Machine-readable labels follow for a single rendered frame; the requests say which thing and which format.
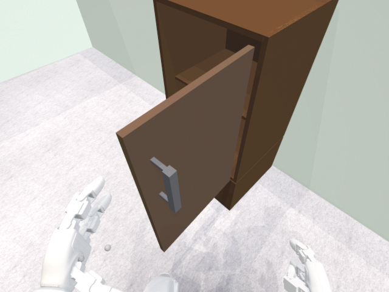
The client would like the left robot hand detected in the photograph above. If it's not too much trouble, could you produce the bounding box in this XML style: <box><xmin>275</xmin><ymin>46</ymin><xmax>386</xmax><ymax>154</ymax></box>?
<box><xmin>40</xmin><ymin>176</ymin><xmax>124</xmax><ymax>292</ymax></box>

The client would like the handle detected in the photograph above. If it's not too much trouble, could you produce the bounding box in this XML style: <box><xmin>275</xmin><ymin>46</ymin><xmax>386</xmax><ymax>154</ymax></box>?
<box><xmin>150</xmin><ymin>157</ymin><xmax>181</xmax><ymax>213</ymax></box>

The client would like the right robot hand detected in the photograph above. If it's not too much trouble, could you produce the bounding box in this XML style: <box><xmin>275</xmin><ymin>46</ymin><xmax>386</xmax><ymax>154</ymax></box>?
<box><xmin>284</xmin><ymin>238</ymin><xmax>332</xmax><ymax>292</ymax></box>

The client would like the cupboard door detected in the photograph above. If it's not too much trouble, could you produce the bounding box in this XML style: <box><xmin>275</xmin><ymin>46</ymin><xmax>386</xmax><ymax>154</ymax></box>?
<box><xmin>116</xmin><ymin>45</ymin><xmax>255</xmax><ymax>252</ymax></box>

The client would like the robot left thigh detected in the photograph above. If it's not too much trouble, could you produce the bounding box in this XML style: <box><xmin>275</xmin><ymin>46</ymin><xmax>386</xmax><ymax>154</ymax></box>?
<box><xmin>143</xmin><ymin>276</ymin><xmax>179</xmax><ymax>292</ymax></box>

